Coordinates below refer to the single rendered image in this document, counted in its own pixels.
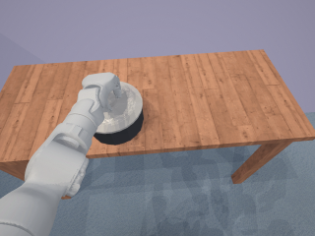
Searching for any pot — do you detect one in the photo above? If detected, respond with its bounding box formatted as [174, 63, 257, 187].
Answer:
[94, 109, 144, 146]

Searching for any left robot hand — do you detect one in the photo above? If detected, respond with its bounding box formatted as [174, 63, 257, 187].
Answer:
[82, 72, 122, 113]

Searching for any left robot forearm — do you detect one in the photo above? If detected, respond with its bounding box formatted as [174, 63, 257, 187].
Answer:
[25, 83, 108, 182]

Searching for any table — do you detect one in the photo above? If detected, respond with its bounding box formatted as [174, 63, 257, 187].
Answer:
[0, 49, 315, 200]

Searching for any left robot upper arm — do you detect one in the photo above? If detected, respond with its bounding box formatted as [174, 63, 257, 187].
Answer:
[0, 141, 90, 236]

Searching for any lid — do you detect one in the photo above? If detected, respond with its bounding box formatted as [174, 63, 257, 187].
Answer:
[96, 82, 143, 134]

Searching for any knob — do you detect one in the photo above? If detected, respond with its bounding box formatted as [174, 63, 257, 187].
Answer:
[107, 92, 117, 107]

